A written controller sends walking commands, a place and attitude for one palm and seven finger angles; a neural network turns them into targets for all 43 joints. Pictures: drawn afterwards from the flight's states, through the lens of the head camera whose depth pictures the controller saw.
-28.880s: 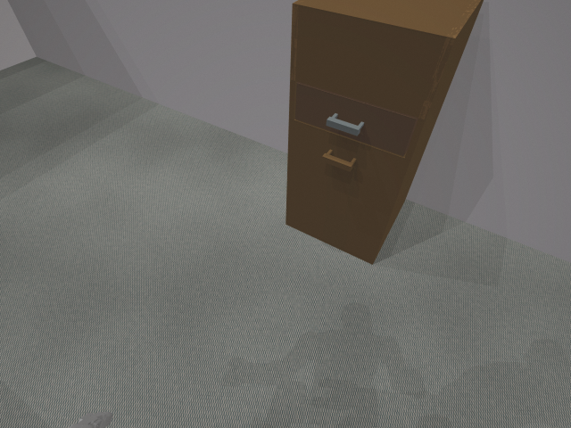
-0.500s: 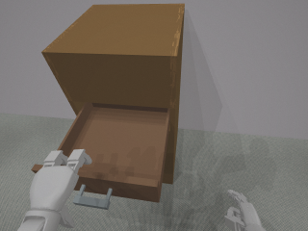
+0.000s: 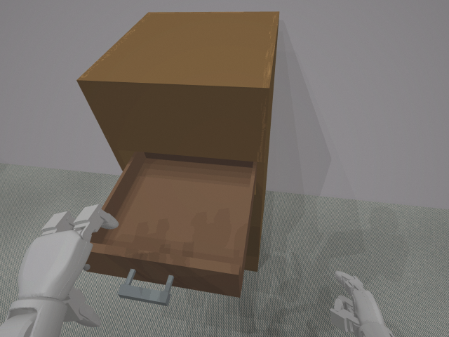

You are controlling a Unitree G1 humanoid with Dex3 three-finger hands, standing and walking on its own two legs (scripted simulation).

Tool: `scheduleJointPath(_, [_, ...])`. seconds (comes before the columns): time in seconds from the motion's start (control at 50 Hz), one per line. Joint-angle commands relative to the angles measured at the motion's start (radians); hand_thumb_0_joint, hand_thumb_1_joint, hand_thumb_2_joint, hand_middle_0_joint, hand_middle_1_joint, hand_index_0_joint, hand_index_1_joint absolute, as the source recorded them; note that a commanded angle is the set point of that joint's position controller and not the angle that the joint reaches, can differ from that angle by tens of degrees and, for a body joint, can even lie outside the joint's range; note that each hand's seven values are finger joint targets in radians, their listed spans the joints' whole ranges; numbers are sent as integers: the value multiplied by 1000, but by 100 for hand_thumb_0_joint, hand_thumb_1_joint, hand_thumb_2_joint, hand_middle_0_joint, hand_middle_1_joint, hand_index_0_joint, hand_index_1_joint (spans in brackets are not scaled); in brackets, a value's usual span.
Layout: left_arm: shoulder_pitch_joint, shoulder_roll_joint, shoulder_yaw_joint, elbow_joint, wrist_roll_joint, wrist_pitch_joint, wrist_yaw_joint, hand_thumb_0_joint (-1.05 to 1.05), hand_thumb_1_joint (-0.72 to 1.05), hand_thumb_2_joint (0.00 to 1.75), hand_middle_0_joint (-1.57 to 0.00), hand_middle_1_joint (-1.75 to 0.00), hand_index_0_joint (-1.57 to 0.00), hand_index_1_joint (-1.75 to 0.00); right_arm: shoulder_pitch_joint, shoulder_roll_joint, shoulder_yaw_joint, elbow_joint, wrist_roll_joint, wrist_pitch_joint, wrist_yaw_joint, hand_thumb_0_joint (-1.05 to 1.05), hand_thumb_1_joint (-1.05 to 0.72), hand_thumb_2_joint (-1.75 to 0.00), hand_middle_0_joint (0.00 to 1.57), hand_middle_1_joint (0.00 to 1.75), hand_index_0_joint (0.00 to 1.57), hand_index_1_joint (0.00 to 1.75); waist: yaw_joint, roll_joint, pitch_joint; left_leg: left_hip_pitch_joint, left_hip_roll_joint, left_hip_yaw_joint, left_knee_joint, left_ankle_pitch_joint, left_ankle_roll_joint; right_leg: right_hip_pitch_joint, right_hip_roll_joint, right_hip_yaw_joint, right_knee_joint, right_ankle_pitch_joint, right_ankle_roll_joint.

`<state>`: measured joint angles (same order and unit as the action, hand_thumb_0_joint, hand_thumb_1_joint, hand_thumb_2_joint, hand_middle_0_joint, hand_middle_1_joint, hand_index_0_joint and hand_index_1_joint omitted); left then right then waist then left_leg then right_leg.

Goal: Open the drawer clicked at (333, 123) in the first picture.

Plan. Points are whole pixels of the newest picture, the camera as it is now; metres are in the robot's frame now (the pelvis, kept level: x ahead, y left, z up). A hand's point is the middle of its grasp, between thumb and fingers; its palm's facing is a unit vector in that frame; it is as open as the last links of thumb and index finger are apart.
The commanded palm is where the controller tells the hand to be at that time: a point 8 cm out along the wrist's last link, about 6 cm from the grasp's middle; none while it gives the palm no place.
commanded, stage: draw the hand back to the body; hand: left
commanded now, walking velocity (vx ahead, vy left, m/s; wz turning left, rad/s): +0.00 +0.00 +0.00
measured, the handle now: (147, 285) +0.23 +0.22 -0.11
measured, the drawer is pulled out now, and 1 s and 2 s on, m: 0.30 0.30 0.30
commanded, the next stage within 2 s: step back with the hand held close in 0.96 s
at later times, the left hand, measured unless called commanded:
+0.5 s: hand (78, 238) +0.19 +0.23 +0.16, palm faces +0.38 -0.83 -0.40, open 10.9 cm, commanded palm +0.14 +0.27 +0.18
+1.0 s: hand (69, 238) +0.19 +0.23 +0.18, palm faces +0.43 -0.81 -0.40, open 7.5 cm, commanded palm +0.13 +0.27 +0.19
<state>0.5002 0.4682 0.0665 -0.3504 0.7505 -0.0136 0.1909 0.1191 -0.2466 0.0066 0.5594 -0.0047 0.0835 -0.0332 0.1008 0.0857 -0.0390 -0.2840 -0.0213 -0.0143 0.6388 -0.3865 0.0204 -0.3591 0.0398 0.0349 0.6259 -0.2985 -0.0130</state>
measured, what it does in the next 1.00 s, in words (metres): stands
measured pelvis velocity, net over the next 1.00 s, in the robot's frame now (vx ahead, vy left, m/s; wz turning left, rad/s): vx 0.01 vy -0.02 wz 0.03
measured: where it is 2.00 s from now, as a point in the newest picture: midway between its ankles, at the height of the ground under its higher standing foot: outside the picture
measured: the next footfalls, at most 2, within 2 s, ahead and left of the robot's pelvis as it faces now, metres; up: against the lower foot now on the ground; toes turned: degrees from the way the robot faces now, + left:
right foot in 1.96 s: -0.02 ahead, -0.12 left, +0.00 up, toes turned +4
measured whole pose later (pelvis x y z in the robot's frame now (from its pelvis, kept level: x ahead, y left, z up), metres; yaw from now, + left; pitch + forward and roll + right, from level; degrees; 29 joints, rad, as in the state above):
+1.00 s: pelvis +0.01 -0.02 +0.02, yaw +2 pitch -3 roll +0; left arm 0.54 0.32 0.29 -0.47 -0.05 -0.12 0.11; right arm 0.19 -0.20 0.01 0.64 0.00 -0.16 -0.09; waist 0.06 0.07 0.00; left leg -0.08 0.00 -0.05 0.44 -0.31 0.00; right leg -0.14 0.05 0.00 0.43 -0.23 -0.03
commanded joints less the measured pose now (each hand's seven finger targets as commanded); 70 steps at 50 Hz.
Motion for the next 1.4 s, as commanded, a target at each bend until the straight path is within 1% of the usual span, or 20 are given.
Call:
scheduleJointPath(0.0, [-44, -30, 146, -246, -691, -64, -36, 0, -40, 34, -29, -113, -29, -113, -55, -59, -11, -204, 11, -188, -69, 0, -90, -90, 20, 30, 20, 30, -52, -134, -75, 117, 61, -20, -161, 288, 10, 171, -17, -74, -124, 111, 1])
scheduleJointPath(0.04, [-113, 22, 189, -353, -726, -104, -34, 0, -32, 37, -29, -109, -29, -109, -40, -55, 1, -190, 1, -241, -88, 0, -90, -90, 20, 30, 20, 30, -44, -54, -97, 128, 44, -9, -178, 341, -3, 215, -37, -74, -142, 174, 0])
scheduleJointPath(0.14, [-51, -12, 212, -305, -763, -127, -48, 0, -15, 45, -27, -98, -27, -98, -27, -46, 8, -134, -7, -298, -79, 0, -90, -90, 20, 30, 20, 30, -42, 26, 15, 96, 37, 3, -223, 355, -26, 235, -40, -76, -195, 207, -9])
scheduleJointPath(0.36, [-13, -5, 275, -311, -791, -159, -69, 0, 23, 62, -25, -73, -25, -73, -43, -55, -15, -101, -8, -318, -58, 0, -90, -90, 20, 30, 20, 30, -37, -55, -41, 125, 39, 16, -249, 392, -18, 300, -40, -67, -229, 279, -5])
scheduleJointPath(0.4, [-29, 14, 293, -343, -789, -163, -69, 0, 31, 64, -24, -68, -24, -68, -49, -60, -19, -99, -6, -319, -59, 0, -90, -90, 20, 30, 20, 30, -37, -8, -53, 141, 36, 24, -244, 419, -19, 299, -39, -59, -237, 300, -6])
scheduleJointPath(0.44, [-16, 8, 298, -330, -792, -164, -66, 0, 37, 68, -24, -64, -24, -64, -46, -55, -21, -93, -5, -317, -59, 0, -90, -90, 20, 30, 20, 30, -38, -35, -55, 141, 38, 23, -249, 416, -19, 303, -43, -64, -233, 299, -2])
scheduleJointPath(0.58, [-26, 26, 337, -328, -800, -168, -63, 0, 62, 78, -22, -48, -22, -48, -55, -53, -26, -88, -1, -311, -62, 0, -90, -90, 20, 30, 20, 30, -36, -49, -29, 149, 37, 27, -253, 390, -12, 289, -43, -56, -251, 289, -1])
scheduleJointPath(0.6, [-37, 32, 346, -333, -799, -169, -63, 0, 65, 80, -22, -46, -22, -46, -62, -54, -28, -86, 0, -312, -61, 0, -90, -90, 20, 30, 20, 30, -37, -8, -17, 150, 33, 31, -253, 381, -15, 280, -42, -50, -265, 282, -5])
scheduleJointPath(0.68, [-23, 12, 334, -298, -806, -168, -68, 0, 80, 86, -21, -37, -21, -37, -64, -51, -29, -85, 2, -303, -58, 0, -90, -90, 20, 30, 20, 30, -39, -60, -15, 145, 36, 30, -256, 353, -8, 278, -46, -48, -264, 257, 1])
scheduleJointPath(0.74, [-41, 6, 318, -307, -806, -171, -69, 0, 90, 90, -20, -30, -20, -30, -69, -53, -28, -89, 5, -301, -55, 0, -90, -90, 20, 30, 20, 30, -43, -29, 13, 137, 38, 27, -263, 321, -10, 262, -48, -49, -272, 216, -1])
scheduleJointPath(0.76, [-38, 18, 332, -303, -807, -172, -67, 0, 90, 90, -20, -30, -20, -30, -70, -53, -29, -91, 3, -301, -57, 0, -90, -90, 20, 30, 20, 30, -39, -62, 2, 138, 38, 24, -264, 319, -6, 268, -48, -49, -272, 217, 0])
scheduleJointPath(0.8, [-44, 27, 340, -319, -804, -172, -66, 0, 90, 90, -20, -30, -20, -30, -75, -54, -30, -90, 4, -304, -58, 0, -90, -90, 20, 30, 20, 30, -39, -1, 0, 148, 34, 32, -260, 318, -8, 261, -49, -41, -281, 219, -4])
scheduleJointPath(0.88, [-33, 33, 343, -342, -802, -175, -61, 0, 90, 90, -20, -30, -20, -30, -67, -49, -27, -92, 3, -307, -56, 0, -90, -90, 20, 30, 20, 30, -36, -17, -41, 153, 38, 26, -258, 349, -9, 285, -52, -49, -256, 249, -3])
scheduleJointPath(0.98, [-34, 25, 339, -314, -806, -171, -59, 0, 90, 90, -20, -30, -20, -30, -73, -50, -30, -90, 6, -304, -58, 0, -90, -90, 20, 30, 20, 30, -40, -65, -12, 141, 39, 22, -259, 310, -5, 264, -52, -48, -266, 203, 0])
scheduleJointPath(1.04, [-31, 8, 326, -302, -806, -173, -60, 0, 90, 90, -20, -30, -20, -30, -73, -49, -29, -87, 10, -305, -58, 0, -90, -90, 20, 30, 20, 30, -43, -38, 13, 136, 40, 19, -262, 291, -8, 246, -53, -48, -269, 178, -3])
scheduleJointPath(1.06, [-137, 133, 470, -381, -779, -219, -43, 0, 90, 90, -20, -30, -20, -30, -30, -93, -36, -125, 3, -275, -64, 0, -90, -90, 20, 30, 20, 30, -87, -73, 104, 70, 43, -39, -238, 211, 8, 159, -83, 83, -327, 210, -9])
scheduleJointPath(1.08, [-50, 58, 412, -313, -767, -226, -45, 0, 90, 90, -20, -30, -20, -30, -27, -88, -43, -96, -15, -254, -65, 0, -90, -90, 20, 30, 20, 30, -102, -164, 76, 75, 37, -56, -200, 195, 13, 159, -100, 93, -337, 213, -16])
scheduleJointPath(1.14, [50, 11, 371, -319, -752, -233, -42, 0, 90, 90, -20, -30, -20, -30, -14, -90, -54, -127, -12, -224, -56, 0, -90, -90, 20, 30, 20, 30, -114, -132, -32, 76, 44, -49, -147, 244, 7, 190, -145, 110, -293, 280, -33])
scheduleJointPath(1.28, [173, 64, 414, -439, -760, -225, -10, 0, 90, 90, -20, -30, -20, -30, -23, -80, -63, -184, -2, -178, -55, 0, -90, -90, 20, 30, 20, 30, -115, -58, -176, 2, 118, -91, -146, 618, -7, 310, -114, 18, -111, 576, -24])
scheduleJointPath(1.38, [204, 85, 435, -520, -775, -236, -1, 0, 90, 90, -20, -30, -20, -30, -11, -78, -63, -193, -8, -194, -56, 0, -90, -90, 20, 30, 20, 30, -114, 28, -181, -73, 131, -113, -141, 548, -6, 279, -98, 20, -68, 458, -35])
